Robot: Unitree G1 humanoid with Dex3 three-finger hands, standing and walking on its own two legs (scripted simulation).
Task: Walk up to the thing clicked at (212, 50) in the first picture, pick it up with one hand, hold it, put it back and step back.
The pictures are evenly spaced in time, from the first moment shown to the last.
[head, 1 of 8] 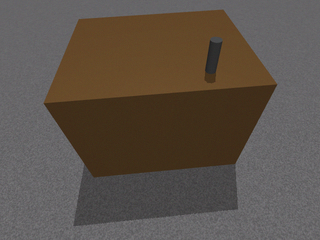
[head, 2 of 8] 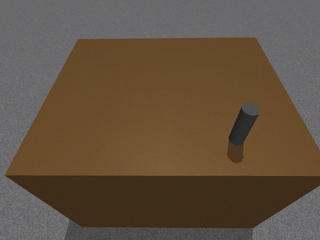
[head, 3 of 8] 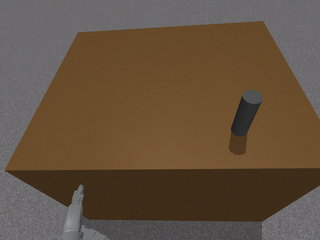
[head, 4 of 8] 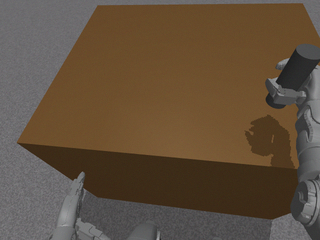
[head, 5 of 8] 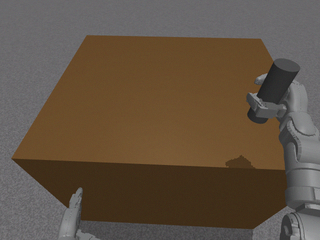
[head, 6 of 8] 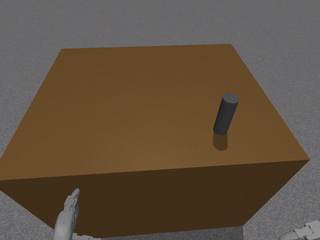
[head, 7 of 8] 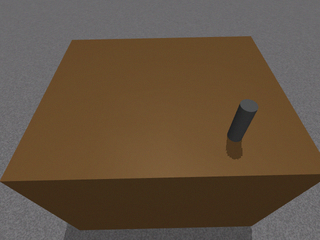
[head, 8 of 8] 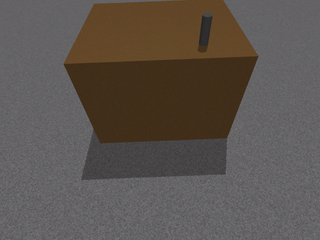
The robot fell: no
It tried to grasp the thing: yes
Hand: right
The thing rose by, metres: 0.24
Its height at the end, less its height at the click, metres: +0.00
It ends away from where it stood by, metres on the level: 0.01
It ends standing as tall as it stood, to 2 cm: yes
